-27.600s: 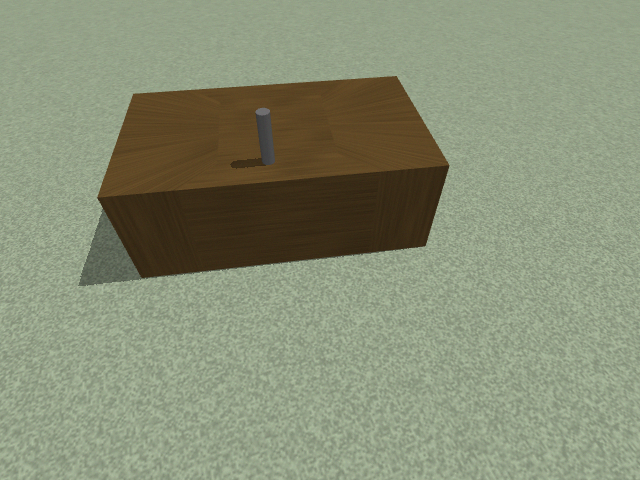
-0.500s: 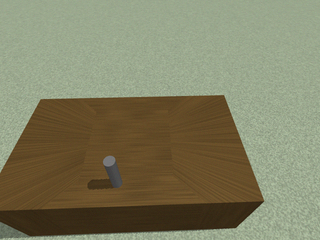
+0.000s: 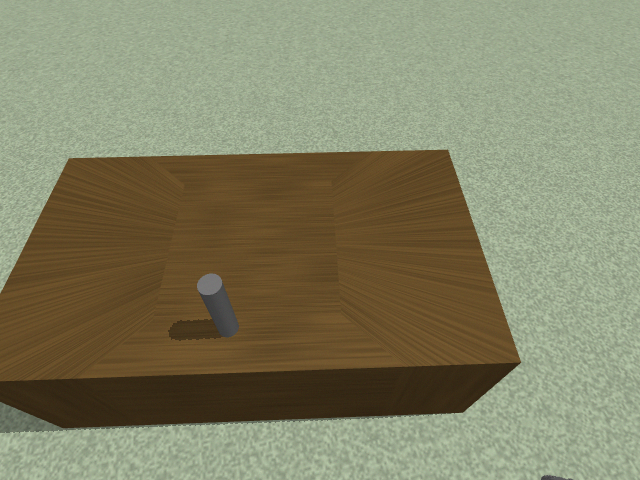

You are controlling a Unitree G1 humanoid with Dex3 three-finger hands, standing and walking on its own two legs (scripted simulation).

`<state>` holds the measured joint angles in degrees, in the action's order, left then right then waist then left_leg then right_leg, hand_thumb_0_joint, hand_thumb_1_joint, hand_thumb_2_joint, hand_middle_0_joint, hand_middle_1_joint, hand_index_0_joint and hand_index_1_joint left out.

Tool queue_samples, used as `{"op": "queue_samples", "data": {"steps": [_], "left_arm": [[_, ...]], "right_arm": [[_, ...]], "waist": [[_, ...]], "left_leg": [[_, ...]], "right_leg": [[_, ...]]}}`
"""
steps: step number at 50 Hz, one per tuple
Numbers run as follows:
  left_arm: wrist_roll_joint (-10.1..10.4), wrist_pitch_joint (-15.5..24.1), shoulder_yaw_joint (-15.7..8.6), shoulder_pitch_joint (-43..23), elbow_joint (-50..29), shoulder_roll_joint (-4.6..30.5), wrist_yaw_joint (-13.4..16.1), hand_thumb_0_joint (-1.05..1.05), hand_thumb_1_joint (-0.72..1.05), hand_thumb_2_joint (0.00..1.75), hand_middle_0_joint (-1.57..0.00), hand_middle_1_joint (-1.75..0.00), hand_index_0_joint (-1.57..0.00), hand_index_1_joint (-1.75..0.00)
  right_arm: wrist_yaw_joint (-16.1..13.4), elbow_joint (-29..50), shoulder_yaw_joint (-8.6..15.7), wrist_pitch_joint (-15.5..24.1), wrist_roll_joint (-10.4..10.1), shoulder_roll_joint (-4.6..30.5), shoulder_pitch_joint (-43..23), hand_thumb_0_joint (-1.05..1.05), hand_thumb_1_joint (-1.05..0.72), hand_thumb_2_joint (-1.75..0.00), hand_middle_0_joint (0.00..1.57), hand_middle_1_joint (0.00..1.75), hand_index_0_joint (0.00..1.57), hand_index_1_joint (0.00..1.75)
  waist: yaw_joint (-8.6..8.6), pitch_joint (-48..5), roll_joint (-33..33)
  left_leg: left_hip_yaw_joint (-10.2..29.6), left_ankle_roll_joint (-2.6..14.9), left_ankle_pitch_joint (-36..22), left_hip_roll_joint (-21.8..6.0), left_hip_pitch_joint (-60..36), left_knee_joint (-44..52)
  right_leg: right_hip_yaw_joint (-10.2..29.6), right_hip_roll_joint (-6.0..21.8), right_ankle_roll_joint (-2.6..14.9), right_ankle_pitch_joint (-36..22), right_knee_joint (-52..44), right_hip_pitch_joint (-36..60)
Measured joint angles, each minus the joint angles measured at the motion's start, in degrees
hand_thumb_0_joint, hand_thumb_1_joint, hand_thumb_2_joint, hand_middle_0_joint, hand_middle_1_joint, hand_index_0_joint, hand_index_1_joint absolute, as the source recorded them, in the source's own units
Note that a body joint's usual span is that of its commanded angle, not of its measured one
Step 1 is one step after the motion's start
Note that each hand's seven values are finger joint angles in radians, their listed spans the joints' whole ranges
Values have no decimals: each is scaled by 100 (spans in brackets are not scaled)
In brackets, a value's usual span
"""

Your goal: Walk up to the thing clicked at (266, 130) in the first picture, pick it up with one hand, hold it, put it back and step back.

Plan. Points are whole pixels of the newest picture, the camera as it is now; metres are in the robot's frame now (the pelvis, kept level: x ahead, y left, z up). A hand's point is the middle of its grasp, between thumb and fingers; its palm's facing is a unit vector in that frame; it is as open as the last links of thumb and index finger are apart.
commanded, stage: step back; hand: left
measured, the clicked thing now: (219, 308) +0.47 +0.22 -0.26
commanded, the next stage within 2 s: none
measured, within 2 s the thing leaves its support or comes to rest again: neither
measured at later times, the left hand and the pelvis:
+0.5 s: hand out of the picture -0.01 +0.23 -0.14, palm faces +0.09 -0.90 -0.42, open 7.3 cm; pelvis -0.10 -0.04 -0.01, yaw +6 degrees
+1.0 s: hand out of the picture -0.21 +0.29 -0.16, palm faces +0.01 -0.91 -0.42, open 7.3 cm; pelvis -0.25 +0.00 -0.01, yaw +1 degrees
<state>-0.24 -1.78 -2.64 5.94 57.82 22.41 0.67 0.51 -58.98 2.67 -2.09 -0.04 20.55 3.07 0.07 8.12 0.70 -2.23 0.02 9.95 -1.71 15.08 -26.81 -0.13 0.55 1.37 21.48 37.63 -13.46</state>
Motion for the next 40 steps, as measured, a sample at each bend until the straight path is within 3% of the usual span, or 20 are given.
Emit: {"op": "queue_samples", "data": {"steps": [3, 6, 9, 12, 15, 21, 27, 30, 32, 33, 35, 36, 38, 40], "left_arm": [[-14, -53, -58, 63, -152, 23, -21, 0, 91, 90, -20, -30, -20, -30], [-97, 11, -113, 222, -234, -21, -20, 0, 91, 90, -20, -30, -20, -30], [-191, 5, -71, 339, -291, -173, -47, 0, 91, 90, -20, -30, -20, -30], [-205, -37, -43, 376, -340, -287, -37, 1, 91, 90, -20, -30, -21, -30], [-187, -18, -36, 310, -541, -337, -2, 1, 91, 90, -20, -30, -21, -30], [-116, 81, -54, 104, -1040, -394, 103, 1, 90, 90, -21, -30, -21, -30], [-118, 50, -58, 58, -1217, -300, 78, 0, 90, 90, -21, -30, -21, -30], [-136, 9, -62, 75, -1193, -178, 51, 0, 90, 90, -21, -30, -21, -30], [-128, -38, -79, 84, -1146, -70, 35, 0, 90, 90, -21, -30, -21, -30], [-118, -64, -109, 76, -1096, -18, 41, 0, 90, 90, -21, -30, -21, -30], [-117, -118, -169, 125, -948, 25, 87, 1, 90, 90, -21, -30, -21, -30], [-115, -142, -197, 161, -872, 51, 107, 1, 91, 90, -21, -30, -21, -30], [-69, -147, -254, 254, -786, 110, 126, 1, 91, 90, -20, -30, -21, -30], [-48, -101, -294, 378, -780, 138, 113, 1, 91, 90, -20, -30, -21, -30]], "right_arm": [[-24, 218, 63, -85, 68, 94, -31, 0, -90, -90, 21, 30, 20, 30], [-30, 373, 89, -187, 25, 227, -81, 0, -90, -90, 21, 30, 20, 30], [-109, 449, 119, -272, -11, 291, -94, 0, -90, -90, 21, 29, 20, 30], [-133, 510, 88, -240, -74, 310, 55, 0, -90, -90, 20, 29, 20, 30], [-162, 527, 19, -213, -44, 334, 282, 0, -90, -90, 21, 29, 20, 30], [-208, 492, -58, -254, 46, 327, 490, 0, -90, -90, 21, 29, 20, 30], [-134, 671, -29, -226, 71, 300, 414, 0, -90, -90, 21, 29, 20, 30], [-48, 776, 17, -194, 94, 306, 406, 0, -90, -90, 21, 29, 20, 30], [9, 816, 60, -148, 127, 301, 459, 0, -90, -90, 21, 29, 20, 30], [30, 810, 77, -142, 170, 262, 474, 0, -90, -90, 21, 29, 20, 30], [86, 794, 51, -166, 204, 214, 521, 0, -90, -90, 21, 29, 20, 30], [82, 767, 31, -173, 221, 175, 542, 0, -90, -90, 21, 29, 20, 30], [39, 713, -18, -197, 240, 84, 573, 0, -90, -90, 21, 29, 20, 30], [6, 718, -39, -208, 231, 38, 568, 0, -90, -90, 21, 30, 20, 30]], "waist": [[-20, 46, -116], [-69, 65, -261], [-109, 173, -374], [-104, 159, -419], [-106, 156, -434], [-110, 321, -394], [-76, 392, -224], [-29, 305, -116], [15, 202, -11], [-11, 195, 89], [8, 120, 82], [47, 73, 68], [46, -26, 106], [-12, -74, 117]], "left_leg": [[46, -29, 62, -101, 298, -341], [168, -49, 320, -153, 675, -942], [838, 57, 1713, 405, 1088, -2467], [1083, 33, 1771, 805, 1280, -3645], [1089, -48, 1731, 905, 1179, -4030], [953, -126, 1938, 680, 690, -3289], [657, -60, 1978, 418, 449, -2538], [473, 65, 1789, 298, 245, -1989], [355, 139, 1361, 282, 40, -1434], [283, 134, 1303, 333, 58, -1457], [253, 169, 1254, 268, 113, -1504], [271, 181, 1174, 230, 109, -1424], [243, 192, 933, 194, 79, -1125], [176, 225, 697, 168, 85, -846]], "right_leg": [[4, -124, 74, 425, 546, -225], [-38, -163, 49, -9, -59, -50], [-58, -164, 159, -27, 61, -162], [-104, -121, 191, -281, -246, -175], [-214, -82, 217, -440, -393, -263], [-482, 35, 236, -561, -265, -495], [-615, 211, 156, -728, -46, -773], [-646, 319, 54, -826, 88, -962], [-630, 422, -38, -848, 272, -1140], [-471, 409, -45, -556, 439, -1230], [62, -28, -54, 554, 1289, -1468], [313, -284, -55, 787, 1867, -1572], [646, -647, -54, 778, 2854, -1709], [731, -770, -111, 611, 3383, -1686]]}}
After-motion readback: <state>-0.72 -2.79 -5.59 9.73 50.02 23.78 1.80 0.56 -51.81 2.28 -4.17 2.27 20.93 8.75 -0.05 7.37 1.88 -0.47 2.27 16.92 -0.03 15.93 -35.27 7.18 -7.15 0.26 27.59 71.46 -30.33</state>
